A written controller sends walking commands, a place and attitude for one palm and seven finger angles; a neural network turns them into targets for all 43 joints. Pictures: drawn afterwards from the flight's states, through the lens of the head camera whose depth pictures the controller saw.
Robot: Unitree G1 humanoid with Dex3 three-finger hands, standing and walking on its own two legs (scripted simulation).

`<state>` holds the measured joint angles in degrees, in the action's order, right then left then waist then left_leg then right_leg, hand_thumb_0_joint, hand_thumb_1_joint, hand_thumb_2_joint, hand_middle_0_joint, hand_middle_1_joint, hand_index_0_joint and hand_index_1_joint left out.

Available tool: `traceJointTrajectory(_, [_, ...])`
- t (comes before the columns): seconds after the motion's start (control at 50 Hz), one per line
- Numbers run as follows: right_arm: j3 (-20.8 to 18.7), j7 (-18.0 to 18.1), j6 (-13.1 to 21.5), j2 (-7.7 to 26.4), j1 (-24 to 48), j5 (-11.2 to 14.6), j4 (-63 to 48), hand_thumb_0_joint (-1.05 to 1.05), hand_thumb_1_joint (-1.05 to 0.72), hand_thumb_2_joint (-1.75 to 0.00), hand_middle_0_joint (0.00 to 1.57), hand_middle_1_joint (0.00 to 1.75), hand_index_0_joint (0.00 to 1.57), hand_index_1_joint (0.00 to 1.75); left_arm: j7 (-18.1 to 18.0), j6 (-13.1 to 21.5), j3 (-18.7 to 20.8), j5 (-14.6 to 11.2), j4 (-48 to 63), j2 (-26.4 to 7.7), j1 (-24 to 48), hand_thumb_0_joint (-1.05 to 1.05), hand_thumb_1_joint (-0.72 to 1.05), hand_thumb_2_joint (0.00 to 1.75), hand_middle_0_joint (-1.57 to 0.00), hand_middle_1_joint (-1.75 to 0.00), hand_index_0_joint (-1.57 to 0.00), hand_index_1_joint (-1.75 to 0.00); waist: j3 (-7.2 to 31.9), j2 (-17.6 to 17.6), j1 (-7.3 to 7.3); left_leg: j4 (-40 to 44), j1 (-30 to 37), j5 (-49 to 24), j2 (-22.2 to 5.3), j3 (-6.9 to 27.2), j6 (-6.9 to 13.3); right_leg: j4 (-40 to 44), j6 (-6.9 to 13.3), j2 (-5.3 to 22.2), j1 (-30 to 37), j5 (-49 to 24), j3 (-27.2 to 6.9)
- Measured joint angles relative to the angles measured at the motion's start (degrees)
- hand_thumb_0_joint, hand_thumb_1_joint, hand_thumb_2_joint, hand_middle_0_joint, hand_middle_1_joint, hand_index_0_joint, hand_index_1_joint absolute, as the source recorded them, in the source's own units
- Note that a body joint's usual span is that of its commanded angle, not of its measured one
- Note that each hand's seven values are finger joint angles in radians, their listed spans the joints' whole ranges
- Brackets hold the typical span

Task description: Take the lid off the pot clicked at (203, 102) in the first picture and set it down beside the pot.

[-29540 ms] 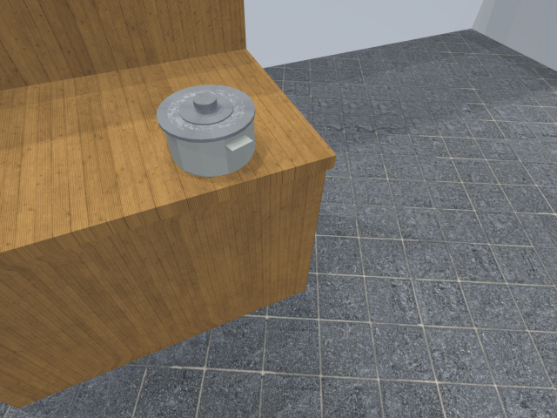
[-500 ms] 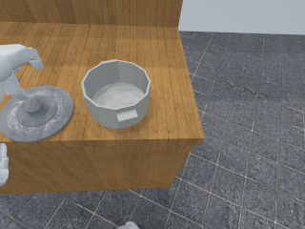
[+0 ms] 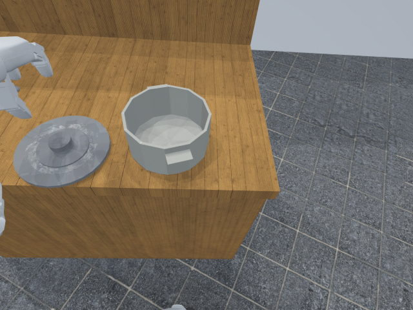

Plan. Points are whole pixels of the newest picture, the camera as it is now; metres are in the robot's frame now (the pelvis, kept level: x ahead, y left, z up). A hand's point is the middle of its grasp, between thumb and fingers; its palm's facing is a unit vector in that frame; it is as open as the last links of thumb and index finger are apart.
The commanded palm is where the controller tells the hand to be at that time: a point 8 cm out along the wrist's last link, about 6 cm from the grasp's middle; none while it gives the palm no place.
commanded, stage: raise the empty hand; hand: left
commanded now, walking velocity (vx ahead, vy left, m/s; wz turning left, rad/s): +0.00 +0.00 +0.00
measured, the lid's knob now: (60, 142) +0.46 +0.34 +0.01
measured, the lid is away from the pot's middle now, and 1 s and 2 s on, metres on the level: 0.25 0.25 0.25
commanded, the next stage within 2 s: draw the hand back to the body in 0.10 s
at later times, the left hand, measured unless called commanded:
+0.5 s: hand (25, 91) +0.45 +0.33 +0.17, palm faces -0.32 -0.05 -0.95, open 11.0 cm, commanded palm +0.42 +0.32 +0.23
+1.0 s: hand (46, 87) +0.40 +0.26 +0.22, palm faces +0.35 -0.90 -0.26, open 10.8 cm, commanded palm +0.35 +0.30 +0.22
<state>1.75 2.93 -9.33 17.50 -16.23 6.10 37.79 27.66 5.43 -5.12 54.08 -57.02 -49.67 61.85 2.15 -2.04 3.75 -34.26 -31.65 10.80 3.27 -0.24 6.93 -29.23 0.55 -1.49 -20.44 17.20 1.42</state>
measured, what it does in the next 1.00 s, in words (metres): stands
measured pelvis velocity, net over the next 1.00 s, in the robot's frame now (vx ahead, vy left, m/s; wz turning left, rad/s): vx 0.00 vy -0.01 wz -0.02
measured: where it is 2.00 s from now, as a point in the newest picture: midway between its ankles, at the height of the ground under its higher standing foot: outside the picture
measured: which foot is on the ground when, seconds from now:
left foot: down 0.00-1.00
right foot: down 0.00-1.00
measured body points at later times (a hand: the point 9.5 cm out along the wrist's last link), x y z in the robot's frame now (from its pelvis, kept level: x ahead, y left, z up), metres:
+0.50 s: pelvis +0.01 +0.01 +0.00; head +0.06 +0.02 +0.45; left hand +0.46 +0.33 +0.22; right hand +0.06 -0.27 -0.11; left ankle +0.06 +0.03 -0.73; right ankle -0.03 -0.15 -0.72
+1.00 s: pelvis +0.00 -0.01 +0.01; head +0.02 +0.02 +0.46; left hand +0.38 +0.30 +0.23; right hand +0.16 -0.24 -0.07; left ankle +0.06 +0.04 -0.73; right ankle -0.02 -0.15 -0.72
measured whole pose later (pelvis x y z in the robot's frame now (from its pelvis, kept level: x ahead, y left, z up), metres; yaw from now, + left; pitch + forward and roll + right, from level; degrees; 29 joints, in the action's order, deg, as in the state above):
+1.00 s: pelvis +0.00 -0.01 +0.01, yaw -1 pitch -1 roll -3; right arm 4.9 2.7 3.7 13.4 -12.3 2.9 34.5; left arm -2.8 8.4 15.0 -0.4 -23.7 -29.0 29.5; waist -2.1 0.3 0.4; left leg -24.5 -16.4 7.9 3.7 -1.7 5.0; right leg -22.5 3.3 -1.7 -7.7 14.2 -1.5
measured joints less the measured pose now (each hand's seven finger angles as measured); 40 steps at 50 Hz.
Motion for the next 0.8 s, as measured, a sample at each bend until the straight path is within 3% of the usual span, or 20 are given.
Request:
traceJointTrajectory(0.06, [0.0, -0.2, 0.2, 0.1, -0.1, 0.1, 0.3, 0.01, -0.91, -0.90, 0.20, 0.30, 0.20, 0.30, 0.4, -1.0, -1.7, 0.5, -0.6, 0.4, 1.7, 0.00, -0.04, 0.71, -0.39, -0.81, -0.39, -0.81, -0.2, 0.0, -0.10, 0.2, 0.1, -0.2, 0.2, 0.0, 0.0, -0.1, 0.2, 0.2, 0.0, 0.1, 0.1])
traceJointTrajectory(0.18, [0.4, -0.1, 0.4, 0.0, -0.3, 0.1, 0.8, 0.01, -0.91, -0.90, 0.20, 0.30, 0.20, 0.30, 0.9, -0.9, -1.3, 0.3, -2.6, 0.4, 2.6, 0.00, -0.04, 0.71, -0.39, -0.81, -0.39, -0.81, -0.2, 0.1, 0.53, 0.2, -0.1, -0.1, 0.2, -0.4, 0.2, -0.4, -0.4, 0.3, -0.4, 0.1, -0.4])
traceJointTrajectory(0.26, [0.2, -0.2, 0.5, -0.2, -1.1, -0.1, 0.6, 0.01, -0.91, -0.90, 0.20, 0.30, 0.20, 0.30, 0.8, -0.6, -1.2, 1.3, -1.6, 0.1, 2.2, 0.00, -0.04, 0.71, -0.39, -0.81, -0.39, -0.81, -0.5, 0.3, 0.89, 0.2, -0.2, 0.0, 0.1, -0.6, 0.2, -0.5, 0.3, 0.2, -0.6, 0.2, -0.6])
traceJointTrajectory(0.32, [-0.3, -0.3, 0.2, -0.1, -1.9, -0.5, 0.2, 0.01, -0.91, -0.90, 0.20, 0.30, 0.20, 0.30, 0.2, 0.6, 0.9, 1.2, 1.1, 0.4, 0.1, 0.00, -0.04, 0.71, -0.39, -0.81, -0.39, -0.81, -0.4, -0.1, 0.84, 0.5, -0.1, -0.1, 0.2, -0.6, 0.2, -0.2, 0.8, 0.3, -0.6, 0.1, -0.7])
traceJointTrajectory(0.42, [-0.7, -1.1, -1.2, -0.2, -1.8, -0.5, -0.6, 0.01, -0.91, -0.90, 0.20, 0.30, 0.20, 0.30, -0.1, 0.5, 4.2, 0.0, 3.2, 0.1, -4.5, 0.00, -0.03, 0.71, -0.39, -0.81, -0.39, -0.81, 0.1, -0.6, 1.07, 1.2, 0.6, 0.0, 0.3, -1.2, 0.6, 0.7, -0.1, 0.4, 0.1, -0.2, -1.3])
traceJointTrajectory(0.5, [-1.2, -1.9, -2.0, -0.6, -1.3, -0.5, -1.8, 0.01, -0.91, -0.90, 0.20, 0.30, 0.20, 0.30, 0.1, -0.3, 4.1, -0.1, 8.6, 0.9, -8.5, 0.00, -0.03, 0.71, -0.39, -0.81, -0.39, -0.81, 0.0, -1.0, 0.51, 1.9, 1.5, -0.4, 0.5, -1.0, 0.6, 1.3, 0.6, 0.6, 0.9, -0.3, -1.1])
traceJointTrajectory(0.6, [-1.0, -2.3, -2.6, -0.9, 0.9, -0.5, -3.1, 0.01, -0.91, -0.90, 0.20, 0.30, 0.20, 0.30, -0.3, -0.1, 6.4, -2.4, 13.7, 2.0, -13.9, 0.00, -0.03, 0.71, -0.39, -0.81, -0.39, -0.81, 0.0, -1.4, -0.08, 2.9, 2.6, -1.0, 0.8, -0.9, 0.9, 2.3, 0.2, 0.8, 2.1, -0.9, -1.0])
traceJointTrajectory(0.7, [-0.9, -2.6, -2.6, -1.4, 3.0, -0.3, -4.3, 0.01, -0.91, -0.90, 0.20, 0.30, 0.20, 0.30, -0.2, -2.3, 4.8, -2.5, 17.7, 2.9, -16.4, 0.00, -0.03, 0.71, -0.39, -0.81, -0.39, -0.81, -0.4, -1.1, -1.29, 3.7, 3.6, -1.8, 1.1, -0.4, 0.8, 2.6, 0.8, 1.0, 3.1, -1.1, -0.5])
traceJointTrajectory(0.72, [-1.2, -2.3, -1.7, -1.5, 2.8, -0.5, -5.0, 0.01, -0.91, -0.90, 0.20, 0.30, 0.20, 0.30, -2.1, -2.3, 6.3, -9.9, 18.7, 4.1, -17.1, 0.00, -0.04, 0.71, -0.39, -0.81, -0.39, -0.81, -1.3, -1.2, -1.96, 4.1, 4.5, -2.0, 1.2, -0.3, 0.6, 2.8, 1.3, 1.1, 4.0, -1.2, -0.3])
traceJointTrajectory(0.74, [-1.0, -1.8, 0.0, -1.6, 2.5, -0.7, -5.6, 0.01, -0.91, -0.90, 0.20, 0.30, 0.20, 0.30, -5.6, -1.5, 8.4, -18.8, 20.1, 5.9, -18.5, 0.00, -0.04, 0.71, -0.39, -0.81, -0.40, -0.81, -2.3, -1.1, -2.81, 4.7, 6.0, -2.2, 1.2, -0.3, 0.3, 3.0, 1.9, 1.0, 5.1, -1.0, -0.7])
traceJointTrajectory(0.76, [-0.5, -1.4, 1.5, -1.8, 2.4, -0.9, -5.8, 0.01, -0.91, -0.90, 0.20, 0.30, 0.20, 0.30, -9.4, -0.4, 10.1, -25.9, 21.8, 7.9, -20.4, 0.00, -0.04, 0.71, -0.39, -0.81, -0.40, -0.81, -3.1, -0.9, -3.51, 5.6, 7.4, -2.4, 1.3, -0.4, 0.0, 3.3, 2.5, 0.8, 6.1, -0.7, -1.2])
traceJointTrajectory(0.8, [1.0, -0.6, 3.8, -2.5, 2.4, -1.3, -5.6, 0.01, -0.91, -0.90, 0.20, 0.30, 0.20, 0.30, -16.1, 1.6, 12.6, -37.4, 23.9, 12.2, -23.6, 0.00, -0.04, 0.71, -0.39, -0.81, -0.40, -0.81, -3.5, 0.2, -4.24, 7.4, 9.8, -2.8, 1.6, -0.7, -0.6, 4.0, 2.9, 0.6, 7.7, -1.2, -2.5])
